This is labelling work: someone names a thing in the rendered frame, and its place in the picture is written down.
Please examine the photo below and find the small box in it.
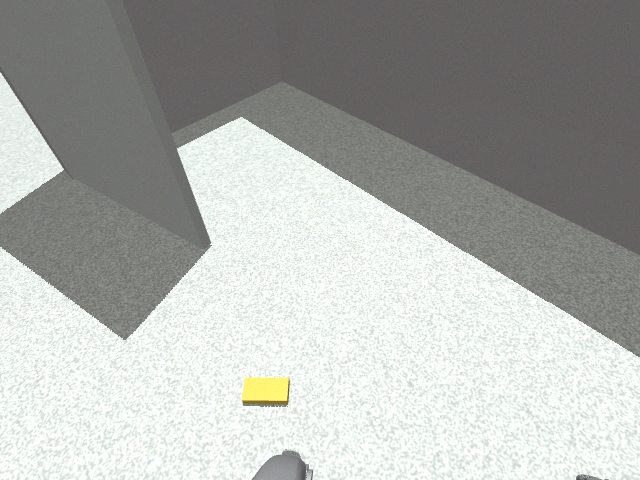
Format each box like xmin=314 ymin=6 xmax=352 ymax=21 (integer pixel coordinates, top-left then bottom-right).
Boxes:
xmin=242 ymin=377 xmax=290 ymax=405

